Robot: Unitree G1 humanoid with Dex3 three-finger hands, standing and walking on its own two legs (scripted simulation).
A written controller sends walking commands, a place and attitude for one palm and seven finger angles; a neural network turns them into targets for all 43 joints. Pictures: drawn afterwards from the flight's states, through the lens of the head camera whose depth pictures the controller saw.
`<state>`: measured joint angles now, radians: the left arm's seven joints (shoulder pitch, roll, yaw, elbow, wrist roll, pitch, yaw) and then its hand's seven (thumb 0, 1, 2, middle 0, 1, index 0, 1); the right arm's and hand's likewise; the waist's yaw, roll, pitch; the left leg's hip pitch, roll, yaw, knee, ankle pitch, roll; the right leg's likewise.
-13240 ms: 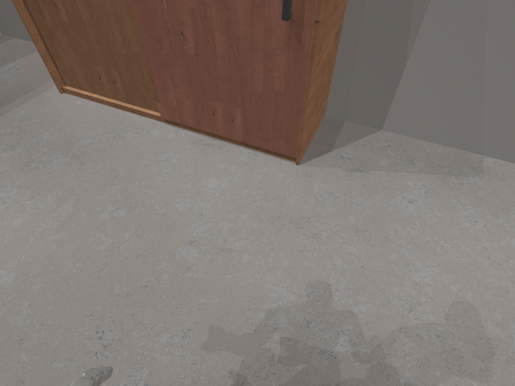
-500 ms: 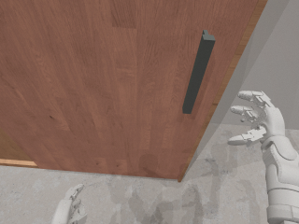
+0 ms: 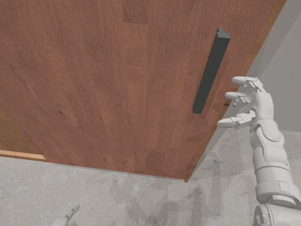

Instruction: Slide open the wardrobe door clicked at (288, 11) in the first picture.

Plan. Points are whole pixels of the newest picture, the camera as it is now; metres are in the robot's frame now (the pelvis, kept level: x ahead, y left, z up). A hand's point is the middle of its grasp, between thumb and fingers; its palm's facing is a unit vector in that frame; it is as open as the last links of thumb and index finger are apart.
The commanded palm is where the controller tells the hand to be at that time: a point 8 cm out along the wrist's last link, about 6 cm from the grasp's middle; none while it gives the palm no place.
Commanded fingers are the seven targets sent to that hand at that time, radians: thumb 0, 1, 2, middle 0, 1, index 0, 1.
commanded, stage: move the hooked fingers beside the handle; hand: right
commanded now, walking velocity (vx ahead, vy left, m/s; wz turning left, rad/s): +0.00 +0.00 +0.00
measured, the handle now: (206, 75) +0.50 -0.11 +0.15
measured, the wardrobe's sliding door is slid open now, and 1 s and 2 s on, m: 0.00 0.00 0.00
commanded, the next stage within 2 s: feel for the door with the fingertips in 0.98 s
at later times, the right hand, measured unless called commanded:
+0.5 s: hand (229, 100) +0.44 -0.17 +0.12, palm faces +0.04 +1.00 +0.00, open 14.0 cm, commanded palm +0.41 -0.22 +0.13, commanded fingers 0.00 0.50 -0.30 0.30 1.20 0.30 1.20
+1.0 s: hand (229, 102) +0.43 -0.17 +0.13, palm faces +0.03 +1.00 +0.01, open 14.0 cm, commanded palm +0.40 -0.21 +0.13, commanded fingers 0.00 0.50 -0.30 0.30 1.20 0.30 1.20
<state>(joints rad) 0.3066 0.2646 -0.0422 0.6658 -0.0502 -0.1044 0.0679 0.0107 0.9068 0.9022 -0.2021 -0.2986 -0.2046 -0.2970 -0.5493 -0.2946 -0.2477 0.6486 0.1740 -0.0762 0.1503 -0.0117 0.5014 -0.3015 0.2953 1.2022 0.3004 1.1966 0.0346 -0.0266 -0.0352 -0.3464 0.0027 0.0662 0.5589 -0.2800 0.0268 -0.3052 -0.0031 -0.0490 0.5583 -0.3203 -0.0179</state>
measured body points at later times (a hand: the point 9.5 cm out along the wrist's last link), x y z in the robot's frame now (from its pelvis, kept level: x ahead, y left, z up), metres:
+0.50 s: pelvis +0.00 +0.00 +0.00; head +0.04 +0.01 +0.44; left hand +0.06 +0.26 -0.12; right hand +0.43 -0.23 +0.12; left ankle +0.00 +0.10 -0.73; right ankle -0.02 -0.11 -0.73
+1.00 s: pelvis +0.00 -0.01 +0.00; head +0.03 +0.00 +0.45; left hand +0.11 +0.24 -0.11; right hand +0.42 -0.22 +0.13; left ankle +0.00 +0.10 -0.73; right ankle -0.02 -0.11 -0.73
